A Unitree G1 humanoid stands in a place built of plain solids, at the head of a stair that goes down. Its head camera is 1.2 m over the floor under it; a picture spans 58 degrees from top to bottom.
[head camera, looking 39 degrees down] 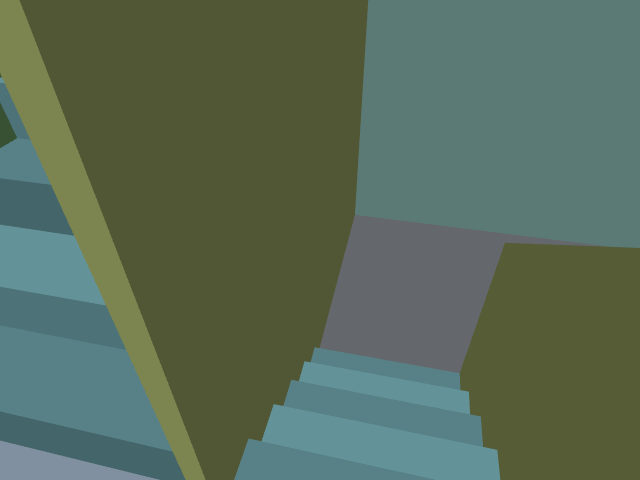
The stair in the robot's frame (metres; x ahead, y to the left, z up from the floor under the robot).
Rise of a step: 0.18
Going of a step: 0.24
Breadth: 0.84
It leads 12 degrees to the right of straight ahead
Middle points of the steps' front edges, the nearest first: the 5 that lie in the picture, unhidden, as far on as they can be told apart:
0.60 -0.18 -0.18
0.83 -0.23 -0.37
1.06 -0.28 -0.55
1.29 -0.33 -0.74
1.52 -0.38 -0.92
